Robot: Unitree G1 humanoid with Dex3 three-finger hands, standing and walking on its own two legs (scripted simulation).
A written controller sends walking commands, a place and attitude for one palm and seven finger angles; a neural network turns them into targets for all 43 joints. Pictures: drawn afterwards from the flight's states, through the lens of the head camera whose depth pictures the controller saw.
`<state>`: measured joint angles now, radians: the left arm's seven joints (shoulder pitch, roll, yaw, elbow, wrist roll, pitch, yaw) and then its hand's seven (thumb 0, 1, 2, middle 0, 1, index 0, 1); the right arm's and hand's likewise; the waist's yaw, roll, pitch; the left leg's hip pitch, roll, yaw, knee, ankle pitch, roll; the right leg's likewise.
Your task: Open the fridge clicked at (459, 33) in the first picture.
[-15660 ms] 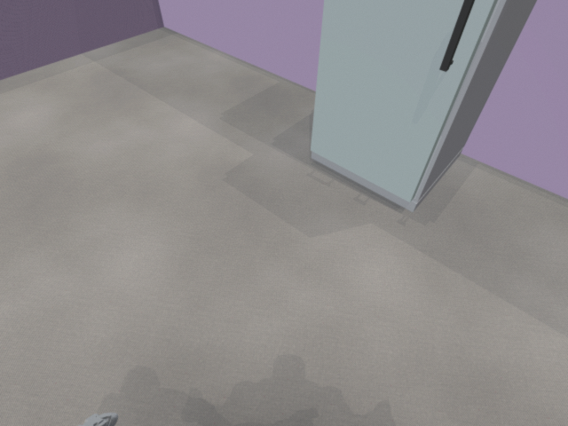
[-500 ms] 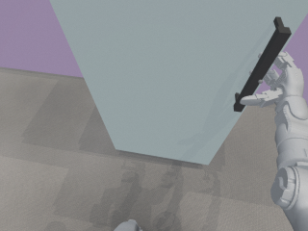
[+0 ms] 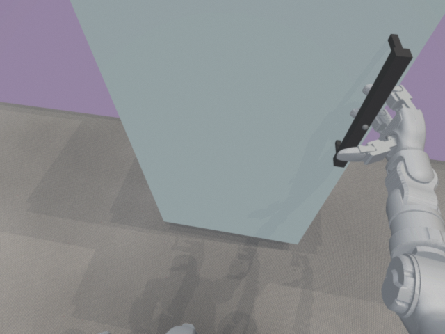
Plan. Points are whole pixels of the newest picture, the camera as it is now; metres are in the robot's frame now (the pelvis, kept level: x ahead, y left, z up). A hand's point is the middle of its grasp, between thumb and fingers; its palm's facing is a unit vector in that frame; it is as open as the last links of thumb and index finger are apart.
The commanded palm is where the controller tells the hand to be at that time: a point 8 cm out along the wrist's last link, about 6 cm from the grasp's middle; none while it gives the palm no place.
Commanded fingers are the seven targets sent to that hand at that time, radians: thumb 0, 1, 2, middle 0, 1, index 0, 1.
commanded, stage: slide the fingers in behind the handle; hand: right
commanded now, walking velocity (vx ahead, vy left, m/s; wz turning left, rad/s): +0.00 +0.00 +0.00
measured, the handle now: (362, 111) +0.52 -0.18 +0.12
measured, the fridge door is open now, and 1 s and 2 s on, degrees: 0 0 0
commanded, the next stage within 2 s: grip the handle and tug to test in 1.38 s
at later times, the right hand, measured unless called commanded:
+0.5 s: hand (351, 125) +0.47 -0.15 +0.13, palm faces +0.02 +1.00 +0.00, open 14.0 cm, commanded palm +0.44 -0.20 +0.13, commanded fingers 0.00 0.50 -0.30 0.30 1.20 0.30 1.20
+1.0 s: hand (350, 125) +0.47 -0.15 +0.13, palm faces +0.04 +1.00 +0.00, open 14.1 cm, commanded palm +0.44 -0.19 +0.13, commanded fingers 0.00 0.50 -0.30 0.30 1.20 0.30 1.20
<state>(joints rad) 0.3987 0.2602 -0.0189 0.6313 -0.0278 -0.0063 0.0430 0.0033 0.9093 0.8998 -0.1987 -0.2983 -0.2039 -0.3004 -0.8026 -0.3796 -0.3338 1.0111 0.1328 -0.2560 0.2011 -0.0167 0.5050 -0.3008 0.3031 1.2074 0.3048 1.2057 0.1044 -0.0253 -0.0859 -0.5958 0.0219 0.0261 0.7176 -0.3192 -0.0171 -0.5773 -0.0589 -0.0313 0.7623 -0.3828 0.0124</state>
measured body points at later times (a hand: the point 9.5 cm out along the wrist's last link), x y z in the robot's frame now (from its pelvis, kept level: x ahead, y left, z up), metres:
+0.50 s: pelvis +0.00 +0.01 +0.00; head +0.06 +0.01 +0.45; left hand +0.05 +0.27 -0.12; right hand +0.46 -0.20 +0.13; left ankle +0.02 +0.13 -0.71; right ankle -0.01 -0.12 -0.71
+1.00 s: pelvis +0.00 +0.00 +0.00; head +0.06 +0.01 +0.45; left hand +0.05 +0.27 -0.12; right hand +0.46 -0.20 +0.13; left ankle +0.02 +0.13 -0.71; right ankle -0.01 -0.12 -0.71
